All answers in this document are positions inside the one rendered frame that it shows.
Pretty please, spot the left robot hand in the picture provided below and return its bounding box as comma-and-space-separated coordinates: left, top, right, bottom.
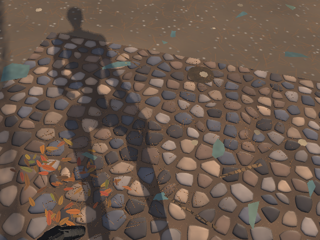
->
37, 225, 86, 240

